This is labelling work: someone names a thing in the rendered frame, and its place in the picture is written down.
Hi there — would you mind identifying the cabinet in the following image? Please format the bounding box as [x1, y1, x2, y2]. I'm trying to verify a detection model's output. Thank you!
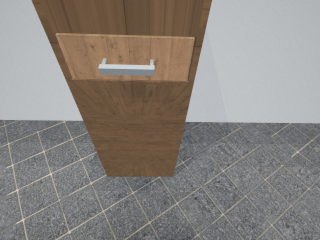
[31, 0, 212, 177]

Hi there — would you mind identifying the drawer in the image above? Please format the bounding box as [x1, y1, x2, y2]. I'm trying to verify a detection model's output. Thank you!
[55, 33, 195, 81]

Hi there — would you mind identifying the handle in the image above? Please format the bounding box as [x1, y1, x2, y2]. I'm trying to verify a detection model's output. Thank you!
[98, 58, 155, 76]

